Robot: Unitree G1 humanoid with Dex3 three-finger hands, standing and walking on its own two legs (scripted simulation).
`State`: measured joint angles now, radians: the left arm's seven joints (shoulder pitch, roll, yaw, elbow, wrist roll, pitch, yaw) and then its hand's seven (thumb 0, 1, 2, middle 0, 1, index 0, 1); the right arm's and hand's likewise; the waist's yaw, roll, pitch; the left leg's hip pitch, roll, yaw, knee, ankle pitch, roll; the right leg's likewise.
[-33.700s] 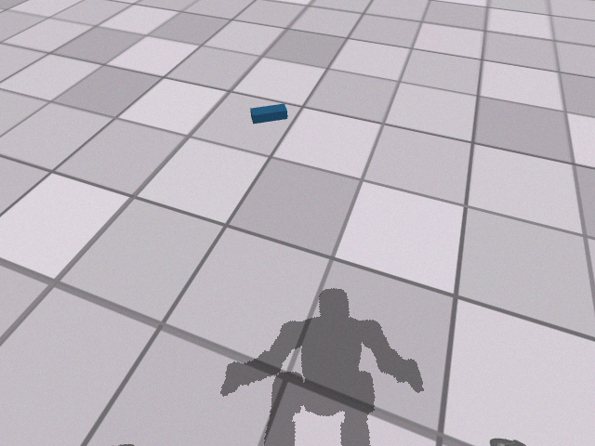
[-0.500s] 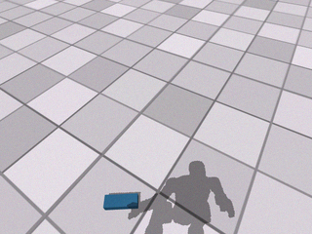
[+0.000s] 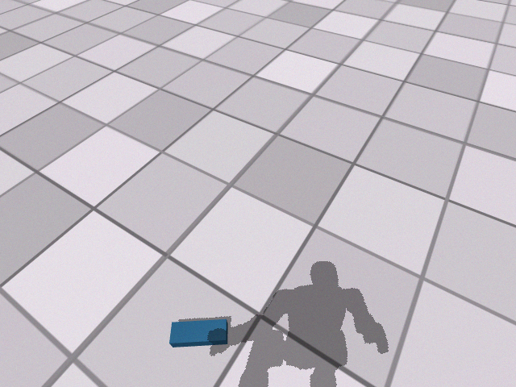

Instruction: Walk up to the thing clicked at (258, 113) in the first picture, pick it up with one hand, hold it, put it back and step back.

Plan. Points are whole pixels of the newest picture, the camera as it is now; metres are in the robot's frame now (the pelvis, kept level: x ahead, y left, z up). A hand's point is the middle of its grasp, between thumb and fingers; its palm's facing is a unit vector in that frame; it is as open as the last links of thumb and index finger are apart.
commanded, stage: stand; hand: left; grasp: from above
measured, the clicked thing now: (199, 333) +0.39 +0.25 -0.75
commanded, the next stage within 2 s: step back in 0.72 s
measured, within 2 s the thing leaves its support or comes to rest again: neither
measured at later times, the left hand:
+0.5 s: hand out of the picture +0.08 +0.25 -0.16, palm faces -0.01 -0.94 -0.34, open 7.4 cm
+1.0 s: hand out of the picture +0.08 +0.28 -0.17, palm faces -0.02 -0.92 -0.39, open 7.4 cm
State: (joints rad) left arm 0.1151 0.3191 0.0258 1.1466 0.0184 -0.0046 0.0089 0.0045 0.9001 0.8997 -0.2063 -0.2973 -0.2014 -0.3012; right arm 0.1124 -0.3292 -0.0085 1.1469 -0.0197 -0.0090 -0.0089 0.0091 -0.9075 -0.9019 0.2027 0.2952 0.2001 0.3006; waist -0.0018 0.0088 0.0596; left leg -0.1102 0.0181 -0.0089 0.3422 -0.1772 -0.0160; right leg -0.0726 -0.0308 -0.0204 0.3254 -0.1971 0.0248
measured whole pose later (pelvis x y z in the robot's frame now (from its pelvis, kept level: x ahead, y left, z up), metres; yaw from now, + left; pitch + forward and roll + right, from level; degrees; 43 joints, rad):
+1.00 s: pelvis -0.04 +0.00 -0.02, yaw -1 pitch -2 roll +0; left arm 0.07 0.40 0.06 0.98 0.00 0.03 0.01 0.00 0.90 0.90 -0.21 -0.30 -0.20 -0.30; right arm 0.06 -0.39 -0.05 1.01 0.00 0.04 0.02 0.01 -0.91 -0.90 0.20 0.30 0.20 0.30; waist -0.01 -0.01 0.16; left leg -0.33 0.01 0.00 0.62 -0.26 0.00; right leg -0.31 -0.03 0.00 0.63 -0.29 -0.01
